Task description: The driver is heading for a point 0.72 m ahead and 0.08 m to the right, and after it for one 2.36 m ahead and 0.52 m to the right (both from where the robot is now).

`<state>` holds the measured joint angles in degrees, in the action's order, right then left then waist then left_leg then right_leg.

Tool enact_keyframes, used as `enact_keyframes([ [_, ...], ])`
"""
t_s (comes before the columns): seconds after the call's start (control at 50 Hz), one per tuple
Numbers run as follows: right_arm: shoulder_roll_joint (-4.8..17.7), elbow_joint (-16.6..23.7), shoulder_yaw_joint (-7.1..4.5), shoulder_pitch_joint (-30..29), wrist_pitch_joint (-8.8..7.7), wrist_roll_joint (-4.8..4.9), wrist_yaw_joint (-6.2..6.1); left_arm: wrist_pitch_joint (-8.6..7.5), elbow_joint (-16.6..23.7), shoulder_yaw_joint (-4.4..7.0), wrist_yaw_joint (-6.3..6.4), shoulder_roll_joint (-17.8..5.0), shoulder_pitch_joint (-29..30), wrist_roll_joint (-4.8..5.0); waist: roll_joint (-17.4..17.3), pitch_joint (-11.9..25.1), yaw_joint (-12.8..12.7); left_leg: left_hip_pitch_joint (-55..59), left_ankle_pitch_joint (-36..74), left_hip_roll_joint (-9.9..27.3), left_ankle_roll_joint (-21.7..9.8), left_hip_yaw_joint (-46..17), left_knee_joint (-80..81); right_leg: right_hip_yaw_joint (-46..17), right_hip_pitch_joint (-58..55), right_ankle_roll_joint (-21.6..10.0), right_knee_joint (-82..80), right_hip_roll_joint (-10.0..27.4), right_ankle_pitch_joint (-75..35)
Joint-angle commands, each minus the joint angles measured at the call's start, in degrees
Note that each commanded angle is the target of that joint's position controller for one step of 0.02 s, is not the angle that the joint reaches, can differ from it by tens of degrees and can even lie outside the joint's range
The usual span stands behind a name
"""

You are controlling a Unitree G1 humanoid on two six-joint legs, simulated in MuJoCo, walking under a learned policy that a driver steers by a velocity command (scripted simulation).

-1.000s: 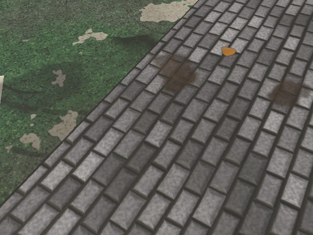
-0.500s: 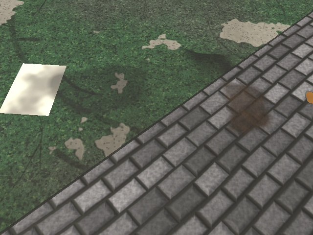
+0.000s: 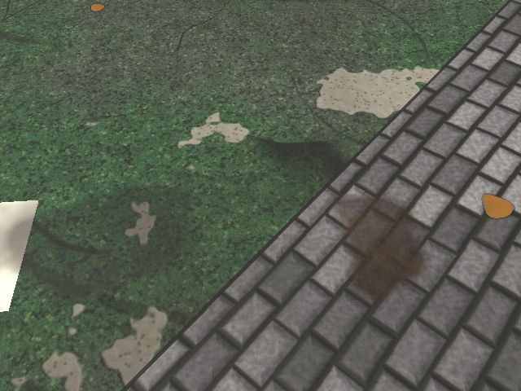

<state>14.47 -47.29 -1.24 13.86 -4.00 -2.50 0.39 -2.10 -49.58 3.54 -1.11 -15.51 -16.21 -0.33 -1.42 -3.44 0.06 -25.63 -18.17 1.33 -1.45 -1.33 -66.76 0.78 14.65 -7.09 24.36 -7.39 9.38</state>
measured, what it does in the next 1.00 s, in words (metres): walks ahead, turning right: left foot, then right foot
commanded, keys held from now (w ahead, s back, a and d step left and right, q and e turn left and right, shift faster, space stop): w+e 0.50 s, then w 0.32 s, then w+q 0.12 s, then q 0.06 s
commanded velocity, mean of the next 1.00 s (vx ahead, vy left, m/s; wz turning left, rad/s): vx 0.50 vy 0.00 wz -0.35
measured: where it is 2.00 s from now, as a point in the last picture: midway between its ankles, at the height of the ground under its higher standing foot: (332, 325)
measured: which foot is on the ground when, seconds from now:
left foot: up 0.00-0.34, down 0.36-0.86, up 0.88-1.00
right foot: down 0.00-0.36, up 0.38-0.84, down 0.86-1.00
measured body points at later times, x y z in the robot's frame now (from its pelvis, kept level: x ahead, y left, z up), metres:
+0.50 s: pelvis +0.28 +0.03 +0.00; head +0.31 +0.04 +0.45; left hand +0.41 +0.30 -0.13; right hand +0.35 -0.26 -0.09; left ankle +0.34 +0.12 -0.74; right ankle +0.16 -0.05 -0.65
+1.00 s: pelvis +0.50 -0.09 +0.00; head +0.52 -0.11 +0.45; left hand +0.72 +0.09 -0.11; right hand +0.41 -0.33 -0.14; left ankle +0.47 +0.07 -0.65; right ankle +0.50 -0.17 -0.74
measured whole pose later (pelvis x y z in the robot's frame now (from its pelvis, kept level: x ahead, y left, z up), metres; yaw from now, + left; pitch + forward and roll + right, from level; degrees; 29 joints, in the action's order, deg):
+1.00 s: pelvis +0.50 -0.09 +0.00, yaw -21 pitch +1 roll +1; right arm 13.7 -51.7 -2.2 21.4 -2.2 -0.7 0.5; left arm -3.6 -45.8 1.3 -0.3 -13.0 -10.4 -1.7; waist -1.4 -2.3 2.2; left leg -22.0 -20.8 2.1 -2.9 0.0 -63.0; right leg 6.1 15.1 -4.1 25.5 -1.3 11.2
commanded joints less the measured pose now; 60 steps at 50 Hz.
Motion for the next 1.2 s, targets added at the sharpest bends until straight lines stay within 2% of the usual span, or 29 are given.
enact_keyframes([
  [0.02, 4.76, 3.49, -0.90, 2.93, 1.26, -0.59, 0.30, -1.55, 2.33, 1.70, 0.32, -7.40, -1.99, 0.40, 3.07, 2.48, 1.77, -5.55, 1.99, 3.02, 2.52, -0.43, 4.15, -17.69, -2.24, -9.62, -12.99, 14.84, -13.47],
  [0.08, 4.62, 6.46, -0.68, -4.81, 1.59, -0.42, 0.44, -1.46, 1.94, 2.09, 0.49, -8.33, -4.78, 0.51, 3.64, 0.54, -0.21, -9.33, 8.63, 3.52, 4.56, 0.91, 13.46, -17.02, -2.06, -8.39, -14.46, 12.99, -12.35],
  [0.14, 4.15, 8.51, -0.31, -11.02, 1.51, 0.02, 0.68, -1.14, 1.49, 2.37, 0.60, -8.48, -8.19, 0.60, 4.59, 1.10, -3.02, -10.51, 15.38, 2.56, 5.15, 1.02, 21.92, -17.22, -5.91, -6.03, -12.69, 11.81, -14.45],
  [0.24, 4.61, 11.57, 0.18, -18.19, 0.70, 0.73, 0.85, -0.65, 1.56, 2.62, 1.33, -8.97, -11.85, -0.39, 5.36, 1.76, -5.70, -10.42, 15.69, -0.04, 4.19, 0.60, 30.31, -20.66, -13.05, -5.30, -7.36, 13.23, -21.88],
  [0.28, 5.84, 11.71, -0.07, -16.48, 0.19, 0.90, 0.71, -0.65, 2.52, 2.88, 1.80, -9.80, -10.04, -0.70, 6.01, 2.15, -3.98, -5.24, 13.09, -0.84, 2.98, -0.59, 34.44, -22.78, -13.13, -3.92, -4.82, 14.17, -23.15],
  [0.32, 8.03, 9.28, -0.96, -7.92, -0.43, 1.06, 0.00, -0.92, 3.80, 3.12, 1.70, -10.90, -6.32, -0.75, 6.13, 4.98, 0.34, 8.41, 9.03, -3.10, 1.12, -0.09, 38.45, -23.23, -9.50, -1.67, 1.69, 12.88, -28.36],
  [0.34, 9.86, 7.55, -1.73, -0.80, -1.19, 0.64, -0.72, -1.36, 3.95, 2.91, 1.16, -10.35, -5.49, -0.18, 2.96, 8.91, 4.17, 19.33, 10.24, -1.07, -0.62, -1.58, 42.09, -20.58, -6.21, -0.22, 11.55, 9.41, -27.40],
  [0.36, 14.16, 7.22, -2.78, 8.32, -1.55, -0.65, -1.83, -1.96, 5.71, 1.72, 0.70, -6.27, -5.88, 0.58, -3.58, 17.64, 7.26, 32.52, -1.50, 12.03, -3.64, -14.10, 43.75, -15.60, 0.25, 1.16, 26.85, 6.00, -13.51],
  [0.38, 18.74, 7.53, -3.92, 7.62, -0.50, -1.13, -2.09, -1.69, 7.28, 0.85, 0.78, -2.07, -13.07, 1.89, -16.35, 22.29, 2.83, 43.50, -4.82, 25.42, -10.37, -39.39, 49.64, -8.48, 17.36, 2.87, 40.35, -2.49, 23.66],
  [0.4, 14.19, 7.62, -3.68, 4.80, 0.33, -0.22, -1.78, -0.62, 5.39, 1.28, 1.41, -7.16, -12.09, -0.33, -8.07, 16.57, 1.82, 37.48, -12.70, 24.16, -11.08, -42.06, 50.43, -7.62, 23.20, 2.35, 46.08, 3.43, 20.75],
  [0.42, 8.89, 8.35, -2.40, 1.59, 0.36, 0.27, -1.53, -0.27, 5.30, 1.60, 0.91, -7.97, -7.52, -0.96, -1.55, 9.08, 1.89, 29.64, -10.99, 20.82, -9.57, -32.32, 51.60, -7.37, 22.79, 2.53, 45.85, 5.61, 14.91],
  [0.44, 6.61, 8.04, -1.76, -0.37, 0.21, 0.26, -1.25, -0.13, 5.80, 1.45, 0.33, -6.87, -5.03, -0.96, -0.36, 5.26, 1.12, 24.29, -2.66, 17.68, -8.23, -23.86, 52.97, -6.64, 21.49, 3.07, 43.72, 7.28, 11.48],
  [0.48, 5.74, 6.70, -1.46, 0.51, -0.50, 0.56, -1.29, 1.07, 5.99, 1.37, -0.82, -5.84, -4.23, -1.82, -4.89, 3.09, 0.02, 19.64, 8.49, 13.55, -6.22, -13.16, 54.65, -5.49, 19.16, 4.08, 41.59, 9.19, 9.50],
  [0.58, 6.52, 3.69, -2.01, 4.83, -2.50, 1.38, -0.22, 1.88, 8.31, 0.52, -2.06, -3.55, 1.05, -2.03, -4.23, 2.86, -0.25, 20.07, 21.37, 13.12, -8.23, -4.95, 57.21, -5.80, 23.00, 5.19, 38.01, 9.10, 3.69],
  [0.68, 6.72, 1.01, -2.10, 7.18, -2.18, 1.58, 0.30, 1.12, 11.23, -1.13, -2.59, -1.67, 11.35, -1.94, -4.06, 0.42, 1.40, 19.40, 24.75, 10.32, -7.44, 2.79, 58.56, -1.64, 20.55, 5.88, 20.32, 8.91, -5.10],
  [0.76, 8.50, -2.05, -2.49, 11.81, -1.39, 1.63, 0.07, 0.56, 12.94, -1.86, -2.51, -1.96, 16.72, -1.93, -4.35, -0.34, 2.76, 23.26, 29.12, 12.46, -7.15, 3.20, 56.73, 2.60, 15.96, 3.78, 11.34, 8.71, -2.99],
  [0.8, 9.46, -3.30, -2.67, 12.49, -0.71, 1.60, -0.13, 0.16, 12.68, -1.71, -1.91, -2.76, 15.69, -2.22, -4.54, 0.30, 1.71, 26.35, 38.53, 13.33, -6.79, 3.49, 52.37, 3.88, 12.48, 1.87, 8.37, 7.32, 1.19],
  [0.82, 9.87, -3.83, -2.70, 12.53, -0.39, 1.71, -0.24, -0.22, 11.44, -1.42, -1.50, -3.24, 12.04, -2.46, -4.42, 2.36, -0.16, 27.20, 46.60, 12.89, -6.28, 4.45, 46.87, 4.63, 7.21, 0.76, 6.02, 5.64, 2.26],
  [0.84, 9.19, -4.40, -2.36, 12.98, -0.04, 2.17, -0.29, -0.93, 8.60, -0.83, -0.94, -4.09, 4.18, -3.01, -2.41, 6.65, -3.72, 24.65, 49.01, 10.78, -5.29, 6.00, 37.00, 4.79, -3.98, -0.60, 1.85, 4.46, -0.11],
  [0.86, 7.41, -3.14, -1.62, 12.49, -0.16, 2.46, -0.21, -1.46, 5.98, 0.36, -0.12, -7.44, -5.58, -4.09, 0.95, 13.24, -7.67, 14.84, 35.78, 8.53, -4.14, 6.75, 23.76, -3.30, -19.13, -2.79, 1.39, 12.06, 2.91],
  [0.88, 0.61, 0.15, -0.01, 15.61, -0.32, 3.56, 0.51, -1.40, 5.73, 1.95, 0.81, -14.02, -10.31, -4.48, 14.91, 21.05, -7.01, -6.49, -2.82, -0.79, -1.43, 8.97, 2.36, -30.25, -36.47, -9.15, -2.26, 31.42, 4.96],
  [0.9, 7.18, -0.91, -2.04, 13.24, 0.28, 2.28, -0.42, -0.80, 5.72, 2.22, 1.19, -13.42, -9.85, -1.71, 9.41, 20.79, -7.83, -10.64, -11.55, -2.37, -2.19, 0.05, -5.12, -36.08, -31.56, -9.98, -6.14, 32.85, 1.37],
  [0.92, 7.38, -0.20, -2.46, 9.98, 0.36, 2.36, -0.38, -0.81, 5.52, 1.29, 1.28, -10.26, -5.09, -1.17, 6.64, 12.07, -5.22, -12.35, -7.29, 0.37, -2.83, -2.42, -5.27, -25.79, -24.51, -8.19, -6.84, 29.70, -0.68],
  [0.94, 5.81, -0.46, -2.08, 9.16, 0.23, 2.55, -0.13, -1.30, 5.43, 0.27, 1.05, -6.42, -1.68, -1.10, 5.59, 6.89, -3.19, -10.98, -3.61, 2.39, -2.84, -1.90, -1.67, -19.14, -17.36, -6.01, -9.38, 26.82, -3.54],
  [0.96, 4.98, -1.45, -2.20, 9.24, 0.79, 2.31, -0.14, -1.86, 5.39, -0.46, 1.08, -3.91, 0.73, -1.05, 5.57, 3.67, -1.48, -8.43, -1.93, 3.14, -2.37, -1.46, 1.08, -13.74, -12.52, -3.76, -10.96, 24.51, -10.14],
  [0.98, 4.18, -2.37, -2.19, 10.88, 1.73, 1.39, -0.03, -2.31, 5.00, -0.98, 1.26, -2.34, 2.04, -0.79, 6.54, 2.22, 0.41, -5.23, -1.33, 3.36, -1.46, -1.13, 2.41, -9.13, -8.52, -2.55, -11.50, 22.79, -18.88],
  [1.04, 2.33, -2.74, -2.63, 11.77, 3.44, 1.15, 0.48, -3.63, 4.17, -0.70, 1.53, -3.27, 1.79, -0.48, 5.73, 3.30, 2.77, -3.22, 1.41, 1.56, -0.10, 0.33, 2.34, -1.12, -6.69, -2.75, -10.25, 22.17, -39.32],
  [1.14, 0.39, 1.08, -2.04, 2.50, 3.95, 0.92, 1.51, -2.76, 3.12, -0.64, 2.63, -3.31, 1.88, -0.28, 8.03, 1.56, 1.64, -4.30, 12.16, 1.60, 0.69, 3.80, 16.99, 8.28, -5.79, -1.82, -9.66, 19.51, -37.77],
  [1.2, 0.30, 2.75, -1.69, -1.02, 4.01, 0.58, 2.03, -2.17, 1.99, -0.11, 2.94, -4.70, -0.26, -0.20, 7.63, 2.80, -0.05, -0.78, 14.84, 0.30, -0.39, 6.10, 25.49, 9.81, -8.48, -1.83, -6.53, 20.53, -38.02],
])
